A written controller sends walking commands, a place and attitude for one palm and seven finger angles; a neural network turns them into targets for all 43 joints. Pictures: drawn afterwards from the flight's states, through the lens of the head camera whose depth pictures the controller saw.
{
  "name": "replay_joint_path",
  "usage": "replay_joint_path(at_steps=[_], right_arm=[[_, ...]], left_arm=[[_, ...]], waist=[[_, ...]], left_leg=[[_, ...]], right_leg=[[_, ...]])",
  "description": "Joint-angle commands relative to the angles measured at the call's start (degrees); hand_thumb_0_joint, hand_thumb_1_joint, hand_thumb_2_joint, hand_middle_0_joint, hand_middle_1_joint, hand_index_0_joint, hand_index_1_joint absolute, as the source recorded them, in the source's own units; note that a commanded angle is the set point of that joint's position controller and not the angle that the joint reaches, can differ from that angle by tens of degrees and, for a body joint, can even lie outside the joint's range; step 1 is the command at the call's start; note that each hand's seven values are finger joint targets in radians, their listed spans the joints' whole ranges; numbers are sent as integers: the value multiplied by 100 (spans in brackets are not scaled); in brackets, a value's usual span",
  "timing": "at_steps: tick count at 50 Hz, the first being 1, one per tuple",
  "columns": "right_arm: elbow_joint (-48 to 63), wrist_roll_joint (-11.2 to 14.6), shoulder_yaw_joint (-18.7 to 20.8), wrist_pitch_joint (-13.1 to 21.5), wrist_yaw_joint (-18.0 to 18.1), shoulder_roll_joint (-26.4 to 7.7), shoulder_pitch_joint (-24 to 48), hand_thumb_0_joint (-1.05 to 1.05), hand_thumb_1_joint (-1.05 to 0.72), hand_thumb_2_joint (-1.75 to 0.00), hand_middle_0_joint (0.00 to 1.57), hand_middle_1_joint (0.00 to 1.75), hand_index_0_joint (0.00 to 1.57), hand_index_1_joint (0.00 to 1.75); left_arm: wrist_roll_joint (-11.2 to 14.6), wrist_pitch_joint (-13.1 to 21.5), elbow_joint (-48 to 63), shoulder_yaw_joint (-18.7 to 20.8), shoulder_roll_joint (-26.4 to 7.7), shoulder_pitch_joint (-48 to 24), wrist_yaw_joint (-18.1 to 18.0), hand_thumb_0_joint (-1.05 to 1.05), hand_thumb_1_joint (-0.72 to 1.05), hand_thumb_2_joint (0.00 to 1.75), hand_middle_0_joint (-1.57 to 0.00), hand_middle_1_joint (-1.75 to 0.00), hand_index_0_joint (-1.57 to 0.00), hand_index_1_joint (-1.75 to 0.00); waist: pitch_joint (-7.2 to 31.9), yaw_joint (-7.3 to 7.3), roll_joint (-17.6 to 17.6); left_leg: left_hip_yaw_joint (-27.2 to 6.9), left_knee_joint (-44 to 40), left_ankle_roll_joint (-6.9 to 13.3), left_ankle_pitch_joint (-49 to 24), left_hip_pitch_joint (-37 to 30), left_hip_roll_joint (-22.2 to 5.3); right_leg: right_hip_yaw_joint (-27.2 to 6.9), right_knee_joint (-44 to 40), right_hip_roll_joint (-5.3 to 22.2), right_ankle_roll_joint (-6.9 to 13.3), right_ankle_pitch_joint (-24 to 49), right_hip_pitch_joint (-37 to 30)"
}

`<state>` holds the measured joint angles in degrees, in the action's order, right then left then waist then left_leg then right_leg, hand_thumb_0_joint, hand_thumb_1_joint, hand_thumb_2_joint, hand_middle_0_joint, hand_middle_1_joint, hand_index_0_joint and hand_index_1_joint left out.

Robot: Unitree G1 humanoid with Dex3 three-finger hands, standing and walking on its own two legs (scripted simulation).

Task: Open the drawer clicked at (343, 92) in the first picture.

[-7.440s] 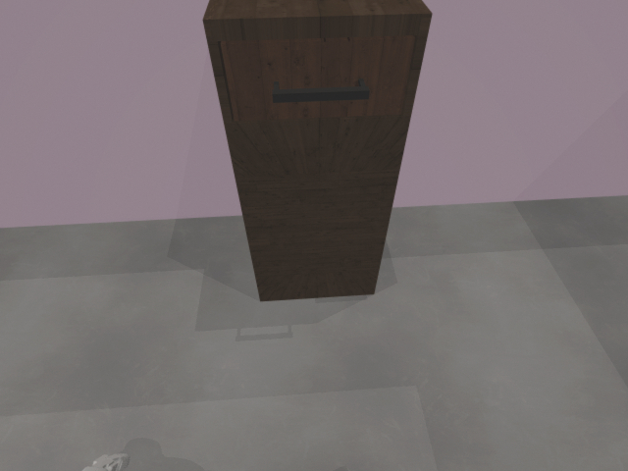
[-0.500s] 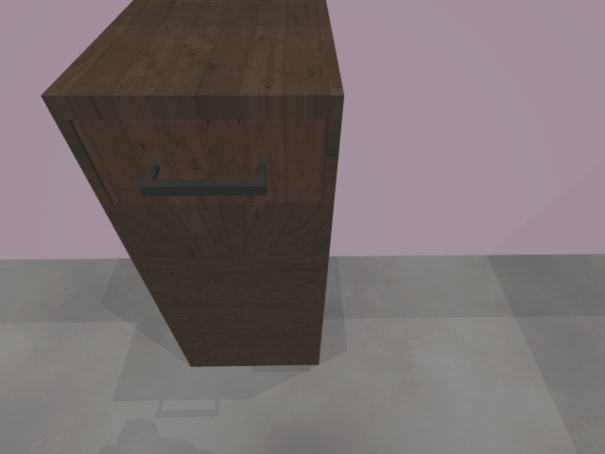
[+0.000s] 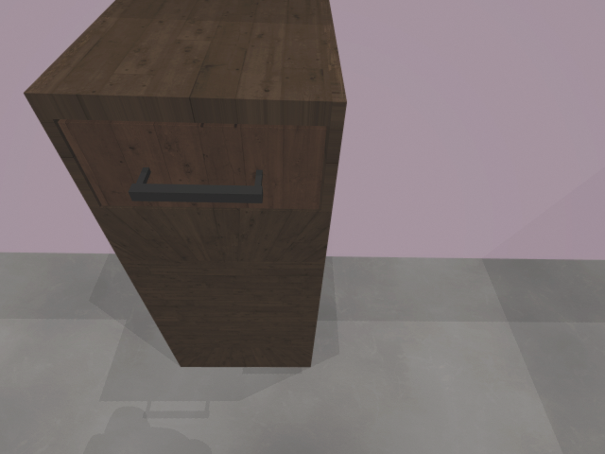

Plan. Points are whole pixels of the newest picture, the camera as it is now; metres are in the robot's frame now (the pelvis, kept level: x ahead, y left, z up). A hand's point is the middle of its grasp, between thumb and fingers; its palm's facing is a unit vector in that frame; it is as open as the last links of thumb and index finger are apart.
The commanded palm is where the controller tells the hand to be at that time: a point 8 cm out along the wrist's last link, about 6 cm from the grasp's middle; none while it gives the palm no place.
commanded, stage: raise the hand with hooked fingers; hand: left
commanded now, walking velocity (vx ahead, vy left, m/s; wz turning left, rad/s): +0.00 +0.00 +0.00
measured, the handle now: (200, 184) +0.48 +0.20 +0.08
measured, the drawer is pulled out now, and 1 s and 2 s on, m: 0.00 0.00 0.00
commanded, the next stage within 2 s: none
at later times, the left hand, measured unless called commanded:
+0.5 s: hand (204, 400) +0.19 +0.14 -0.03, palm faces -0.01 -0.26 -0.96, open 8.4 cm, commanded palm +0.15 +0.19 +0.02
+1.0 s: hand (183, 316) +0.26 +0.17 +0.06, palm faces +0.05 -0.07 -1.00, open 11.4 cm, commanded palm +0.23 +0.18 +0.13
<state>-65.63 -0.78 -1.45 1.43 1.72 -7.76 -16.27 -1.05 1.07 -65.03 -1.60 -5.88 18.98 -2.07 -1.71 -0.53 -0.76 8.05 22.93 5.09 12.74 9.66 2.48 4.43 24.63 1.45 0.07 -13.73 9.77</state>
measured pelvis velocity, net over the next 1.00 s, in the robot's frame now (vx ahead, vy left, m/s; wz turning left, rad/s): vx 0.02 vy -0.07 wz -0.07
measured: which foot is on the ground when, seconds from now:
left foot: down 0.00-1.00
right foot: down 0.00-1.00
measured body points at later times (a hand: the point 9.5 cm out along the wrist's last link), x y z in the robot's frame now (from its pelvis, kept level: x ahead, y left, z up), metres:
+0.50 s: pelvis +0.00 -0.04 -0.03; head +0.00 -0.06 +0.42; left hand +0.19 +0.16 +0.02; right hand +0.23 -0.27 -0.09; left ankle +0.00 +0.06 -0.74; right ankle +0.01 -0.11 -0.74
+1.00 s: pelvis +0.02 -0.07 -0.01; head +0.03 -0.11 +0.44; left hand +0.25 +0.17 +0.12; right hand +0.22 -0.28 -0.12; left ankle +0.01 +0.08 -0.74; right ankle +0.01 -0.11 -0.74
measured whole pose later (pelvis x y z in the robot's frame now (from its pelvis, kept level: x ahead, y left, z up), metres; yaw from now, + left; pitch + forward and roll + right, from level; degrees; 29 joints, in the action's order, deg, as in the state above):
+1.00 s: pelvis +0.02 -0.07 -0.01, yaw -4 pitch +3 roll +2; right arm -35.2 -1.1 -1.3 -6.8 -0.2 -13.9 -5.5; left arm -52.8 0.2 8.1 0.3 -26.3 17.2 -11.4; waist 2.4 -5.7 4.2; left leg -2.3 29.5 0.8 16.5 14.9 1.6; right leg -2.0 31.4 -6.1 6.4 -16.9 16.9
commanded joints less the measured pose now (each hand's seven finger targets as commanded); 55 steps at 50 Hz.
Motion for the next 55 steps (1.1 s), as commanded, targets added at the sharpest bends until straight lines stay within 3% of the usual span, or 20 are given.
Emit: replay_joint_path(at_steps=[1,4,5,6,7,8,9,10,13,14,16,17,20,23,24,28,33,36,43,55], right_arm=[[89,10,74,71,5,-452,-427,0,-90,-90,20,30,20,30],[58,13,70,81,14,-452,-444,0,-90,-90,20,30,20,30],[523,91,104,80,-30,-786,-20,0,-90,-90,20,30,20,30],[2810,428,195,851,163,-1648,-292,0,-90,-90,20,30,20,30],[2341,395,144,1488,389,-1275,391,0,-90,-90,20,30,20,30],[2285,450,285,1699,397,-969,371,0,-90,-90,20,30,20,30],[2211,558,276,1802,381,-906,52,0,-90,-90,20,30,20,30],[2554,507,320,1953,323,-1101,218,0,-90,-90,20,30,20,30],[3134,153,342,1883,156,-1458,544,0,-90,-90,20,30,20,30],[3304,10,415,1676,88,-1462,678,0,-90,-90,20,30,20,30],[3645,-108,493,1087,-130,-1398,1105,0,-90,-90,20,30,20,30],[3817,-133,511,750,-255,-1422,1303,0,-90,-90,20,30,20,30],[4263,-19,443,-44,-564,-1272,1807,0,-90,-90,20,30,20,30],[4427,-4,376,-422,-621,-1107,1995,0,-90,-90,20,30,20,30],[4506,-69,386,-490,-624,-1074,2015,0,-90,-90,20,30,20,30],[4372,-225,416,-505,-519,-1059,1947,0,-90,-90,20,30,20,30],[4155,-207,367,-360,-265,-1063,2104,0,-90,-90,20,30,20,30],[4057,-178,305,-408,-212,-1048,2040,0,-90,-90,20,30,20,30],[4058,-80,149,-556,-225,-1113,2088,0,-90,-90,20,30,20,30],[3944,169,389,-462,-129,-1160,2090,0,-90,-90,20,30,20,30]], left_arm=[[33,44,136,74,-480,433,-61,0,90,90,-20,-30,-20,-30],[33,36,144,77,-489,414,-66,0,90,90,-20,-30,-20,-30],[-55,105,21,64,-743,498,-257,0,90,90,-20,-30,-20,-30],[-588,933,9048,-385,-1995,-3716,-365,0,88,89,-20,-32,-20,-32],[-753,459,7586,9,-1949,-1651,-866,0,85,88,-20,-33,-20,-33],[-751,-449,6768,-374,-1187,25,-1148,0,83,87,-21,-34,-21,-34],[-902,-751,6734,-977,-455,215,-1194,0,81,86,-21,-36,-21,-36],[-1171,-682,7423,-1211,-446,-101,-1264,0,78,85,-21,-37,-21,-37],[-2877,-697,7700,-1312,-946,-61,-1647,0,71,82,-21,-42,-21,-42],[-3539,-710,7478,-1074,-1155,226,-1817,0,69,81,-22,-43,-22,-43],[-4571,-698,6306,-1148,-759,1481,-2015,0,64,79,-22,-47,-22,-47],[-4946,-616,6070,-1032,-777,1856,-2024,0,62,78,-22,-48,-22,-48],[-5621,-223,6606,-274,-1504,1824,-2068,0,55,75,-22,-53,-22,-53],[-6016,-44,7385,427,-2197,1177,-2375,0,48,72,-23,-57,-23,-57],[-6120,-76,7813,346,-2189,719,-2494,0,46,71,-23,-58,-23,-58],[-6237,-100,8417,538,-2500,-692,-2760,0,36,67,-24,-64,-24,-64],[-5537,55,8250,-21,-2191,-1615,-2162,0,25,62,-25,-72,-25,-72],[-5408,-5,7994,-46,-2293,-1281,-1625,0,18,59,-25,-76,-25,-76],[-5306,-102,8182,1017,-3221,-548,-1171,0,1,52,-26,-87,-26,-87],[-4891,-592,8626,1027,-3189,-1438,-1013,0,-27,40,-28,-105,-28,-105]], waist=[[-246,54,35],[-243,46,57],[-505,-17,-16],[2573,557,1736],[2499,11,2227],[1308,15,1676],[707,187,1143],[342,213,857],[564,317,122],[855,182,-265],[104,-133,-1692],[-37,-299,-1845],[631,-768,-1322],[1068,-928,-88],[1323,-844,383],[1765,-455,273],[1210,16,78],[1215,-194,-106],[1489,-611,-153],[1667,-507,-155]], left_leg=[[-993,-633,-162,-576,53,-956],[-991,-615,-159,-726,44,-961],[-992,274,-336,-1792,455,-1093],[-1248,-226,-434,-1903,-1416,-622],[-1453,-471,-734,-2093,-1614,-995],[-1497,-825,-921,-1292,-608,-942],[-1317,-594,-724,-1017,-335,-804],[-1337,-344,-609,-886,-54,-763],[-1667,415,-532,-185,610,-565],[-1654,611,-504,-163,731,-501],[-1119,866,-437,373,1541,-233],[-954,894,-439,454,1759,-171],[-685,951,-477,-220,1971,-79],[-667,1020,-463,-326,1772,2],[-656,1092,-419,-391,1504,12],[-801,1472,-290,-520,857,73],[-812,1427,-151,-297,671,136],[-778,1086,-182,-424,739,111],[-844,631,-275,-738,1073,140],[-881,428,-244,-859,838,230]], right_leg=[[-603,-356,532,201,563,224],[-602,-334,521,190,615,171],[-609,-269,622,130,1155,471],[-620,509,-129,207,893,224],[-345,1248,-37,253,-385,842],[-179,1601,-75,167,-1109,1375],[-192,1537,-124,116,-826,1563],[-173,1335,-104,124,-736,1688],[-447,840,-212,266,-306,1778],[-641,768,-274,311,-506,1812],[-680,512,-326,381,-1408,2091],[-820,463,-319,417,-1420,2033],[-1125,901,-250,492,35,1148],[-1410,1084,-282,532,233,895],[-1584,1041,-299,554,337,943],[-2010,718,-274,495,479,1213],[-1978,94,-84,234,615,1027],[-1905,-57,30,128,1189,421],[-1855,285,131,-4,3070,-879],[-1551,333,154,-70,2904,-947]])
